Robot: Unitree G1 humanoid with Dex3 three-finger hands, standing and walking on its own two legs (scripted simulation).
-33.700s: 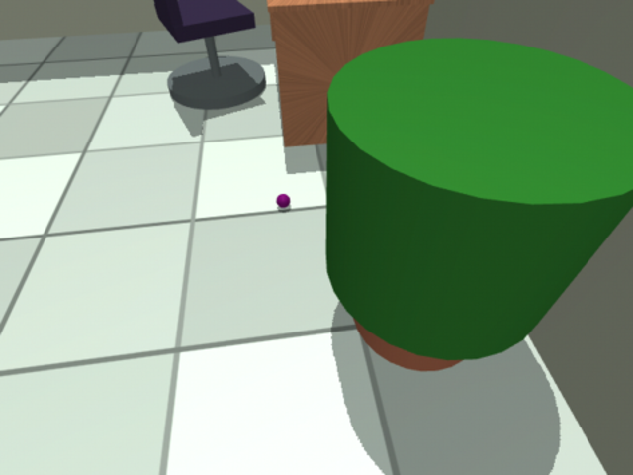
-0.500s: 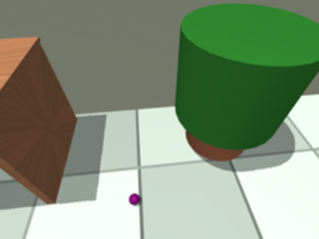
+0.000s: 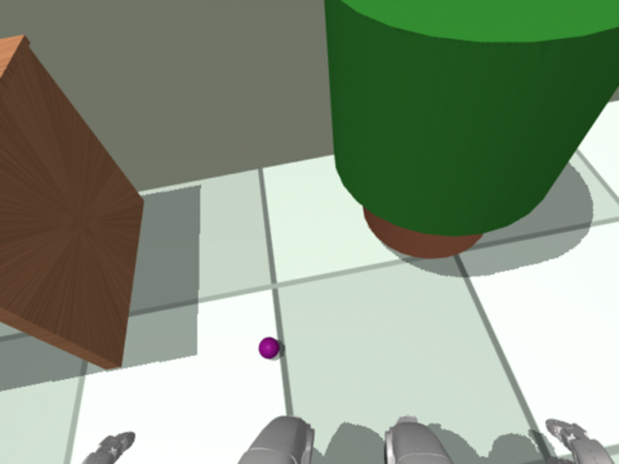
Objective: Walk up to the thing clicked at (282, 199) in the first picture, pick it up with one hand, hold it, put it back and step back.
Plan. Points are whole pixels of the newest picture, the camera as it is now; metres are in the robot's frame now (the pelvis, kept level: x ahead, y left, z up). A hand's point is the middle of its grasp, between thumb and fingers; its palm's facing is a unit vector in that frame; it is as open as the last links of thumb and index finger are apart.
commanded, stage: walk up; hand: left
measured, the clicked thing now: (269, 347) +0.47 +0.24 -0.71
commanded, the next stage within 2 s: none
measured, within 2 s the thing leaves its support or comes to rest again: neither
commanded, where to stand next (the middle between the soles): +0.08 +0.01 m, yaw -1 degrees
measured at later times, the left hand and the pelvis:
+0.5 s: hand out of the picture +0.06 +0.28 -0.13, palm faces -0.02 -0.93 -0.38, open 7.4 cm; pelvis +0.00 +0.01 +0.01, yaw +1 degrees
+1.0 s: hand out of the picture +0.08 +0.29 -0.13, palm faces -0.08 -0.92 -0.38, open 7.4 cm; pelvis +0.00 +0.02 +0.02, yaw -3 degrees
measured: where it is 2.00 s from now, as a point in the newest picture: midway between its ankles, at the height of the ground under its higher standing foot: outside the picture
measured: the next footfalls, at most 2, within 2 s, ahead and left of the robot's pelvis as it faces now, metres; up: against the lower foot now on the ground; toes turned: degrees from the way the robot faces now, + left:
left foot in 0.14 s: +0.00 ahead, +0.14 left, +0.00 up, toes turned +1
left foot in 0.64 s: +0.09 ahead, +0.13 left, +0.00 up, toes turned +0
